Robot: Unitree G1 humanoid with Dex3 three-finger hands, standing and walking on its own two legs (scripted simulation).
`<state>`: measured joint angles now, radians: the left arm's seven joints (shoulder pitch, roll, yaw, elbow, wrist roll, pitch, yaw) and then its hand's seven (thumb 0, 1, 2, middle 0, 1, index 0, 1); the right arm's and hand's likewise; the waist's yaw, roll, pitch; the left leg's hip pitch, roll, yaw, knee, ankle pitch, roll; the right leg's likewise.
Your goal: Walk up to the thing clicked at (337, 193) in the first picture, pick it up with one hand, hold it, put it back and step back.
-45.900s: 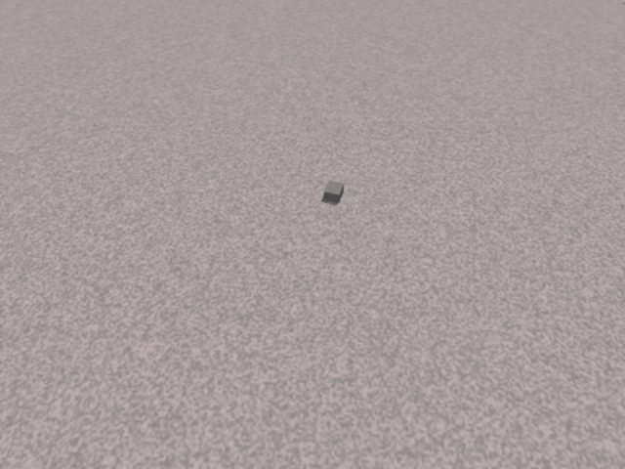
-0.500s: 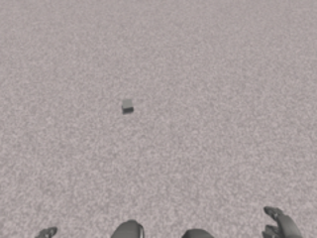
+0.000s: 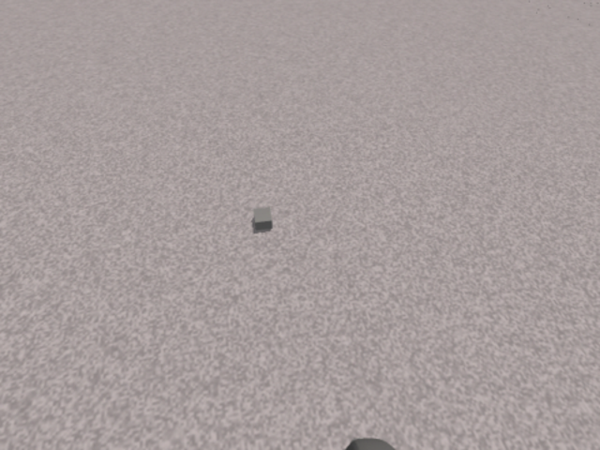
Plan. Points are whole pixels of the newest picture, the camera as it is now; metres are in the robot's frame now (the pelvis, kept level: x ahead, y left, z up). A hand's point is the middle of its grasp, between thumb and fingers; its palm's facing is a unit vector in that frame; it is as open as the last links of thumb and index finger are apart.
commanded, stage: step back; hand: left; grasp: from above
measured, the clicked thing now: (262, 218) +1.15 +0.14 -0.74
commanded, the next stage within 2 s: stand in 0.82 s
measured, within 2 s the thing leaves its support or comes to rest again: neither
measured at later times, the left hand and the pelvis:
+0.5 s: hand out of the picture +0.08 +0.27 -0.15, palm faces -0.01 -0.93 -0.36, open 7.4 cm; pelvis +0.02 +0.01 +0.00, yaw -2 degrees
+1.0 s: hand out of the picture +0.15 +0.25 -0.14, palm faces -0.06 -0.94 -0.34, open 7.4 cm; pelvis +0.03 +0.01 +0.02, yaw -2 degrees
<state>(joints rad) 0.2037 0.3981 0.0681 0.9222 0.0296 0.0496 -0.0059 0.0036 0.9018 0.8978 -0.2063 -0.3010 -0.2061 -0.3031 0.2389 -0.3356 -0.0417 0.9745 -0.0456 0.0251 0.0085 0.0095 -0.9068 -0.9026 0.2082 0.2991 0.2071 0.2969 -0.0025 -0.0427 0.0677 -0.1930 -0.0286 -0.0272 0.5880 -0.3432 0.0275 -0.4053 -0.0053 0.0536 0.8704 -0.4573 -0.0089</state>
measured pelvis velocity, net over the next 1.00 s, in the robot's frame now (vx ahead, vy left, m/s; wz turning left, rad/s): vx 0.03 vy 0.01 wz -0.04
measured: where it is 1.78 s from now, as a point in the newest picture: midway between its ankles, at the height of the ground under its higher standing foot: outside the picture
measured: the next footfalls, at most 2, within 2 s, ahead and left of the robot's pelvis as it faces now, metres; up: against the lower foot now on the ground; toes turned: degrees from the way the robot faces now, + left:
right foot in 0.14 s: +0.05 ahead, -0.13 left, +0.00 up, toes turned -2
